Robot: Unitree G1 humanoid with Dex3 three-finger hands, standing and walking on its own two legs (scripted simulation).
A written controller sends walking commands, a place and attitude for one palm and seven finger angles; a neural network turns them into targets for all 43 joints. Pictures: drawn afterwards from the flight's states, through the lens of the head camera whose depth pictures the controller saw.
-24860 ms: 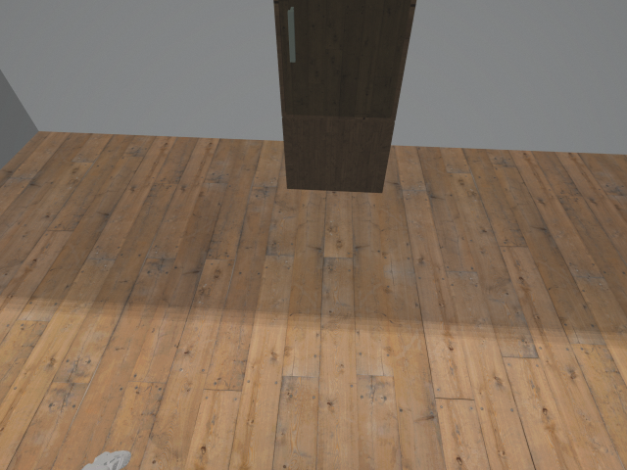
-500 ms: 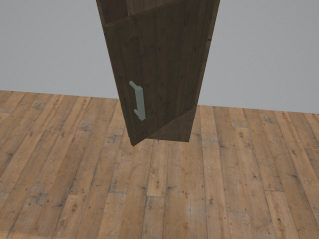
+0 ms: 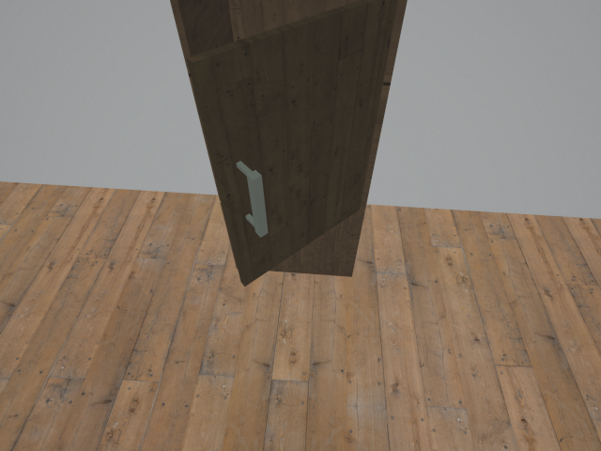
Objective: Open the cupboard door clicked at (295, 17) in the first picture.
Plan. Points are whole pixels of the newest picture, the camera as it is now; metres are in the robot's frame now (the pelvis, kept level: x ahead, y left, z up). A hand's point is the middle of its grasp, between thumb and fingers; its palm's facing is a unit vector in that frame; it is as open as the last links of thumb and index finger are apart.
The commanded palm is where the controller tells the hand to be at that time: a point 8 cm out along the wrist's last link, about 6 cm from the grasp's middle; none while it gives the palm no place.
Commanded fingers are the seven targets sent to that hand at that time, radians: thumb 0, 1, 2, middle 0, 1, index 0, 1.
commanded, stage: walk to a spot facing it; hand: left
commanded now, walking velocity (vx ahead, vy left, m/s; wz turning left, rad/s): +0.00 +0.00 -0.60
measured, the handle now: (252, 200) +0.55 +0.13 -0.04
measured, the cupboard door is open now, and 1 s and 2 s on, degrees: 45 45 45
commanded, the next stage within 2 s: none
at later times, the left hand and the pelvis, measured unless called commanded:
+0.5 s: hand out of the picture +0.04 +0.16 -0.16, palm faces -0.19 -0.94 -0.30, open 7.4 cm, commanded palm none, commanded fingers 0.00 0.90 0.90 -0.20 -0.30 -0.20 -0.30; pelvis -0.03 -0.03 +0.00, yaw -14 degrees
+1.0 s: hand (217, 436) +0.17 +0.15 -0.17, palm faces -0.46 -0.85 -0.26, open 7.4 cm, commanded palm none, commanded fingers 0.00 0.90 0.90 -0.20 -0.30 -0.20 -0.30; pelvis -0.02 -0.01 -0.01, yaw -31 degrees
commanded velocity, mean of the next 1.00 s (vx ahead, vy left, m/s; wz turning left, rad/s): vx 0.00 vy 0.00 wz -0.60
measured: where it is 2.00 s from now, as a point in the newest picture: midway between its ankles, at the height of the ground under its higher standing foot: outside the picture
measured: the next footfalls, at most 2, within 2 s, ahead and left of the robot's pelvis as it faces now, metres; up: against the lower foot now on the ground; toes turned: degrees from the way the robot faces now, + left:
left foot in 0.80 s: +0.07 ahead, +0.12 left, +0.00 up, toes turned -27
right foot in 1.10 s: -0.05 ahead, -0.15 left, +0.00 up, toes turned -37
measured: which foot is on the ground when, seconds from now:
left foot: down 0.00-0.30, up 0.32-0.78, down 0.80-1.00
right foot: down 0.00-0.80, up 0.82-1.00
